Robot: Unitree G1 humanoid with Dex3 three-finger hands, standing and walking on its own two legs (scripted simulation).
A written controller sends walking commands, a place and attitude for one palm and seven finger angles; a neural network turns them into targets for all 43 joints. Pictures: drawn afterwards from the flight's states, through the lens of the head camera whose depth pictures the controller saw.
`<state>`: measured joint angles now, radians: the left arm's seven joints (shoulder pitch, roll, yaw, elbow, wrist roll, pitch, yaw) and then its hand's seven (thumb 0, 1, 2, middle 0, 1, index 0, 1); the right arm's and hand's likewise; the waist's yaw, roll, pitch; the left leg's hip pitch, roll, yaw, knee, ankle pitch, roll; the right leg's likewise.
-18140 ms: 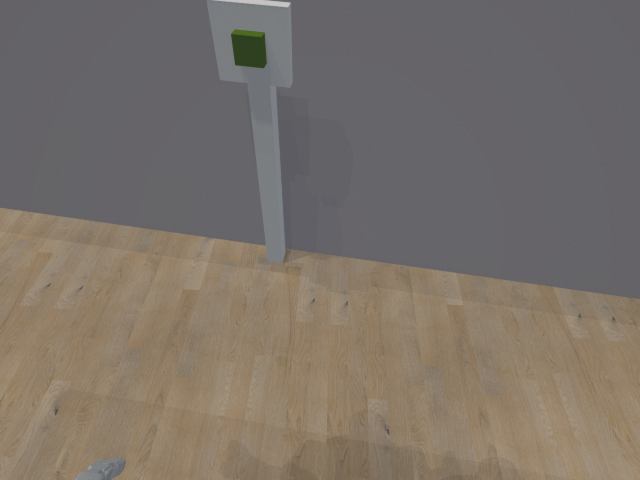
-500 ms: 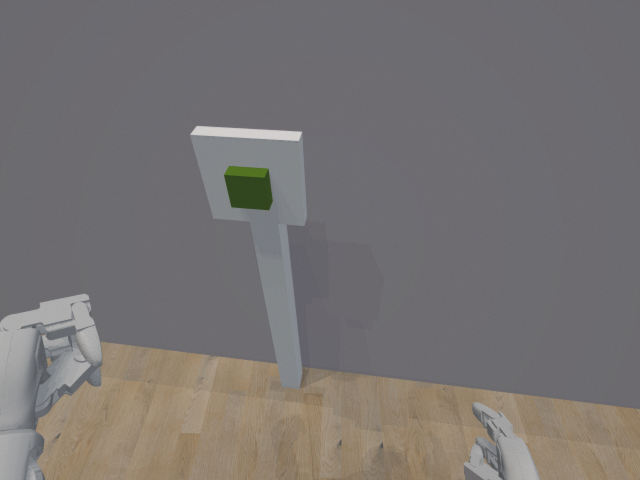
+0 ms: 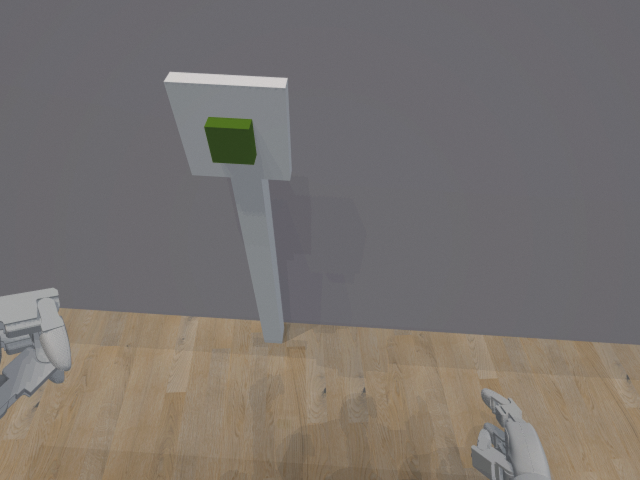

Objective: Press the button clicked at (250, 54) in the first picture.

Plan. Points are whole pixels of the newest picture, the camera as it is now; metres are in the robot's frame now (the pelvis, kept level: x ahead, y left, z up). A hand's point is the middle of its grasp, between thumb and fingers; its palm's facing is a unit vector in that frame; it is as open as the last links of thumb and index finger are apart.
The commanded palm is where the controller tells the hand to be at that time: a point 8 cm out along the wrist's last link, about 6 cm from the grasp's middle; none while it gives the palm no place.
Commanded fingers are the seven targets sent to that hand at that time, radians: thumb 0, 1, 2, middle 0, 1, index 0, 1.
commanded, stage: step back with the hand held close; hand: left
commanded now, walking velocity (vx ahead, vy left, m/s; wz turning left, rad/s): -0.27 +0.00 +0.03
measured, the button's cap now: (232, 140) +0.59 +0.19 +0.09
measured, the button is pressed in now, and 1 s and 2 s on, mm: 0 0 0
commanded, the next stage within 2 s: stop stepping back and stand still in 0.84 s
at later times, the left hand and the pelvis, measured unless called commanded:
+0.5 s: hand (18, 422) +0.14 +0.24 +0.16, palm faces +0.37 -0.83 -0.42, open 3.1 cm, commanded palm +0.07 +0.29 +0.18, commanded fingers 0.00 0.90 0.90 -1.30 -1.50 -1.30 -1.50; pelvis -0.06 +0.01 -0.02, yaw +1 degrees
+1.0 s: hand out of the picture +0.05 +0.21 +0.18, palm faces +0.23 -0.86 -0.45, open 3.1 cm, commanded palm +0.00 +0.27 +0.18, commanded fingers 0.00 0.90 0.90 -1.30 -1.50 -1.30 -1.50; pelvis -0.15 +0.00 -0.01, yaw -2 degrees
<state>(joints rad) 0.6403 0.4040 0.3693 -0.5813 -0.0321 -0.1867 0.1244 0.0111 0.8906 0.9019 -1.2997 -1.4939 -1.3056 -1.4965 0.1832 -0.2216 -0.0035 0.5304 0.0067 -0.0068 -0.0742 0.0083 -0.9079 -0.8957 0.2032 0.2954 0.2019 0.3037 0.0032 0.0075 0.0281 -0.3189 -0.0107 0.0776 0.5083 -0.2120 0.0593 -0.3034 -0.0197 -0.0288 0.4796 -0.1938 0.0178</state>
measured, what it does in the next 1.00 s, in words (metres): walks backwards: right foot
